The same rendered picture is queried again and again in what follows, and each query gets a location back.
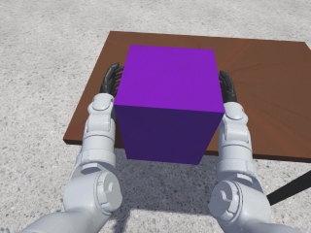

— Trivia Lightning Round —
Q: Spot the right robot hand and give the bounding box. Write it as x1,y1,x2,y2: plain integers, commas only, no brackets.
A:
218,70,238,103

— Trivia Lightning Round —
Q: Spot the left robot upper arm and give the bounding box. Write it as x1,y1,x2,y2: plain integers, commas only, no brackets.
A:
17,170,122,233

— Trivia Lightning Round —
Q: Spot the left robot hand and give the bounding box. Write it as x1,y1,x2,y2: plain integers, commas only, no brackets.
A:
99,62,124,98

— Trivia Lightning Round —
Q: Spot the carton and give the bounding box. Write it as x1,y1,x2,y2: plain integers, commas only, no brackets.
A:
114,45,225,165

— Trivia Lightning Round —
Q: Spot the right robot forearm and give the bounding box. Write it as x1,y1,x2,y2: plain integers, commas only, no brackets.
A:
216,102,266,196

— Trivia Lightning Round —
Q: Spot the table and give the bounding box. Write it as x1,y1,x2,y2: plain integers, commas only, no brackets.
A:
62,30,311,206

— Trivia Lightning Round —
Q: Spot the right robot upper arm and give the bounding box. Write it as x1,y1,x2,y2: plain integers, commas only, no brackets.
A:
208,180,302,233

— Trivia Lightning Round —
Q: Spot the left robot forearm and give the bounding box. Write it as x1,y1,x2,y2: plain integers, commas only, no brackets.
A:
62,93,116,208

